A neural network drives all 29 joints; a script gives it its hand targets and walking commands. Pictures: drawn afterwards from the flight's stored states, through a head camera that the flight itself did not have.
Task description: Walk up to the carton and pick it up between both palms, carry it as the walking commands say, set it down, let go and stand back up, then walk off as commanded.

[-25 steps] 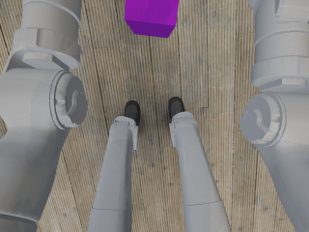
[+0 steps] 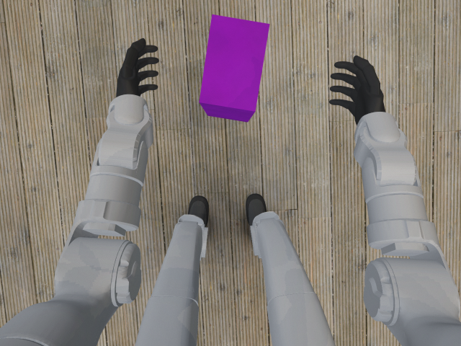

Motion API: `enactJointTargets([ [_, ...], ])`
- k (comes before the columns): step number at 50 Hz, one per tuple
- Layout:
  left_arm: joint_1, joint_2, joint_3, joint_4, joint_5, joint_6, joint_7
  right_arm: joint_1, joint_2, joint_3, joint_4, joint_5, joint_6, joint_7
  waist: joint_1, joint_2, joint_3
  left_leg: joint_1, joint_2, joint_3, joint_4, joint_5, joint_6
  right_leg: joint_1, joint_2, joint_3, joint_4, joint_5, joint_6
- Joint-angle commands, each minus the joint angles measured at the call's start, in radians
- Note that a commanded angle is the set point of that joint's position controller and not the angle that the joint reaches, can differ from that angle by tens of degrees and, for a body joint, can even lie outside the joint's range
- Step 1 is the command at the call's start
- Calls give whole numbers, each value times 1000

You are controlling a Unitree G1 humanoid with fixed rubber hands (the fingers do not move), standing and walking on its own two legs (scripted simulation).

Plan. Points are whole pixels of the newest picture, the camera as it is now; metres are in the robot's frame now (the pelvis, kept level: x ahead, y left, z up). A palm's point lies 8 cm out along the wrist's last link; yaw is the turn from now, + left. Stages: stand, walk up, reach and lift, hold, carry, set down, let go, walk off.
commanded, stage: let go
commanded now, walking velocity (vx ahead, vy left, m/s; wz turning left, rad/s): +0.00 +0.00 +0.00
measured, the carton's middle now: (233, 78) +0.58 -0.01 -0.57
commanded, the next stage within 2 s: stand in 1.10 s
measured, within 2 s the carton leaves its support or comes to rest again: neither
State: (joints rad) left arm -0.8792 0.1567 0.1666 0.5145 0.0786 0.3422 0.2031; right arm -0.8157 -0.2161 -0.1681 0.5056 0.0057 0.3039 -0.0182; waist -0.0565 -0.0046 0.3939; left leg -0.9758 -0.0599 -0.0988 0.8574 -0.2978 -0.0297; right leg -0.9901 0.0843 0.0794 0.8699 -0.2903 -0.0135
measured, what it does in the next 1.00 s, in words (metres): rises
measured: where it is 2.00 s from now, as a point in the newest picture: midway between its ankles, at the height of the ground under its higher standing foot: (227, 232)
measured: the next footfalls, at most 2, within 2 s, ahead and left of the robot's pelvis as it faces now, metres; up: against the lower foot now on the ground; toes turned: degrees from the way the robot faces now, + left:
none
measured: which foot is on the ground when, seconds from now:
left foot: down 0.00-1.00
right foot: down 0.00-1.00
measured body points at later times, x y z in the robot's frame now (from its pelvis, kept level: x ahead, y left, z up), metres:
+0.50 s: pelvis +0.04 +0.01 +0.05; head +0.16 +0.02 +0.49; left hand +0.27 +0.24 -0.05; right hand +0.24 -0.20 -0.05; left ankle +0.05 +0.13 -0.68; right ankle +0.05 -0.10 -0.68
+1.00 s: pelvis +0.09 +0.02 +0.06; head +0.11 +0.01 +0.50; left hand +0.25 +0.25 -0.02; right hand +0.25 -0.20 -0.04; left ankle +0.05 +0.13 -0.68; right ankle +0.05 -0.10 -0.68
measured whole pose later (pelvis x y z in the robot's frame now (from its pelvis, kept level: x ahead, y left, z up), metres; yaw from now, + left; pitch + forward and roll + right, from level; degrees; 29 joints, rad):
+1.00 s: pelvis +0.09 +0.02 +0.06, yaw +0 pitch -4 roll +0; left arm 0.24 0.21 0.01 0.41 -0.01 0.12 -0.06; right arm 0.21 -0.20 -0.03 0.47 -0.03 0.14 0.06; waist 0.01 0.02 0.12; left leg -0.07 -0.06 -0.09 0.46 -0.31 0.02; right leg -0.08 0.05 0.11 0.46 -0.31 -0.01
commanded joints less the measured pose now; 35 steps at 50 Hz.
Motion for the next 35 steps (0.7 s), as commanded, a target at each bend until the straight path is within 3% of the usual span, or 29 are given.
enactJointTargets([
  [1,16,39,54,0,67,-172,-58,65,-29,-18,-7,-19,-153,13,29,-6,-1352,232,-27,102,-114,310,12,780,-56,-2,-67,809,62],
  [2,14,46,68,33,74,-196,-68,62,-38,-28,6,-30,-176,14,20,-1,-1252,195,-23,99,-128,271,8,707,-59,1,-84,763,61],
  [3,90,53,87,33,97,-218,-78,124,-19,-16,-4,-37,-195,18,38,-4,-1204,231,-20,96,-151,271,12,700,-64,0,-104,730,66],
  [4,79,52,91,63,100,-233,-87,103,-24,-29,7,-52,-210,21,26,3,-1109,207,-15,94,-172,229,11,620,-69,-6,-133,653,67],
  [5,217,33,86,50,114,-247,-94,225,9,-12,5,-68,-222,24,34,6,-1121,298,-17,93,-194,256,14,652,-66,-17,-164,611,69],
  [9,403,45,41,52,78,-275,-129,385,-4,12,-1,-66,-248,31,25,-1,-1036,431,-8,92,-271,242,18,664,-57,-31,-256,485,64],
  [14,594,59,18,-89,30,-322,-170,587,-17,32,-105,-45,-284,41,19,-53,-953,572,4,80,-349,261,24,791,-52,-35,-341,434,58],
  [21,769,62,-34,-182,-25,-351,-209,745,-40,94,-174,-28,-325,75,39,-7,-706,737,48,60,-417,176,3,756,-55,-55,-434,162,20],
  [24,887,78,-53,-224,-37,-352,-221,841,-62,93,-187,-29,-325,86,47,54,-655,794,58,52,-447,191,-10,794,-57,-66,-440,155,13],
  [29,1071,115,-77,-268,-43,-342,-235,1013,-96,95,-170,-23,-315,86,58,93,-583,898,48,48,-465,300,-26,849,-55,-80,-464,219,15],
  [32,1072,135,-95,-259,-59,-322,-245,1020,-117,89,-157,-12,-292,83,71,90,-486,906,39,60,-481,282,-26,831,-58,-78,-493,196,12],
  [35,1052,140,-107,-256,-82,-299,-252,998,-119,99,-155,-19,-259,89,76,75,-381,885,48,61,-517,180,-18,833,-46,-83,-499,102,9],
])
